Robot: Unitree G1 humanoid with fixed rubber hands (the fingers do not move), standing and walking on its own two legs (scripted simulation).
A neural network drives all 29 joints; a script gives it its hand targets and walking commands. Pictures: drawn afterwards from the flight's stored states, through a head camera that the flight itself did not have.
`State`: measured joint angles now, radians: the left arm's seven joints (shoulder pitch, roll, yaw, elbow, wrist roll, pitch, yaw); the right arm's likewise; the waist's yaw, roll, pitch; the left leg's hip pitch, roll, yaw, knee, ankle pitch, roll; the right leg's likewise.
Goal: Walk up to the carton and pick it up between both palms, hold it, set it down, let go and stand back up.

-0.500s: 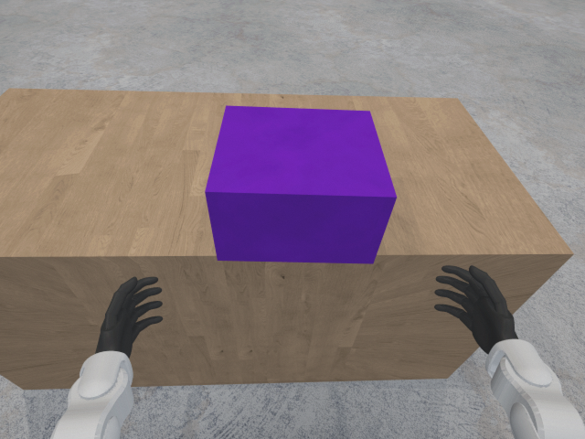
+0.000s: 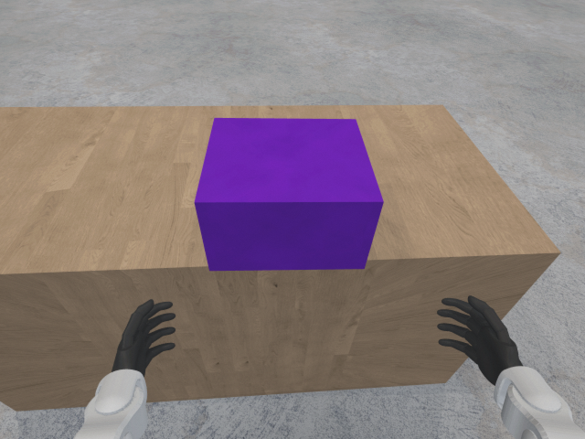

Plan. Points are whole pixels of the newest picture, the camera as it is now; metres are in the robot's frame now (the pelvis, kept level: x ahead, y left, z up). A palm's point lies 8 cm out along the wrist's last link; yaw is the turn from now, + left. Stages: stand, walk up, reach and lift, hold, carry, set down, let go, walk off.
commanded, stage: set down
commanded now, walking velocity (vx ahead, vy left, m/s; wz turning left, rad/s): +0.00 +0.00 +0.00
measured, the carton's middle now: (286, 190) +0.56 +0.04 +0.02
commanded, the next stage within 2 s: let go in 1.36 s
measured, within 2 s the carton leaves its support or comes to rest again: neither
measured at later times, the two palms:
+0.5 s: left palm (140, 377) +0.20 +0.23 -0.02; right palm (487, 374) +0.21 -0.24 -0.01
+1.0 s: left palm (143, 403) +0.18 +0.23 -0.06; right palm (476, 399) +0.19 -0.24 -0.05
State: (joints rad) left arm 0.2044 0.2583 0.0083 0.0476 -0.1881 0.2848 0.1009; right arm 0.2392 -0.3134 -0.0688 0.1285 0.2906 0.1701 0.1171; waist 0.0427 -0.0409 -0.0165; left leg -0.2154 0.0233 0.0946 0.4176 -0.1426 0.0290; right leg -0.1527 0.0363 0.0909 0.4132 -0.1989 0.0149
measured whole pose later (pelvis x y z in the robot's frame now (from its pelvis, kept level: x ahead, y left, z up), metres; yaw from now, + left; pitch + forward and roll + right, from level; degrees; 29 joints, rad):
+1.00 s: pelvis +0.02 +0.00 +0.00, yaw +0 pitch -2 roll +0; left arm 0.25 0.24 -0.01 0.33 -0.08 0.21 0.08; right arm 0.24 -0.23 -0.04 0.48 0.09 0.03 0.13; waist 0.04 -0.04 0.02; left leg -0.21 0.02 0.09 0.42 -0.18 0.02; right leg -0.15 0.04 0.09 0.41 -0.23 0.01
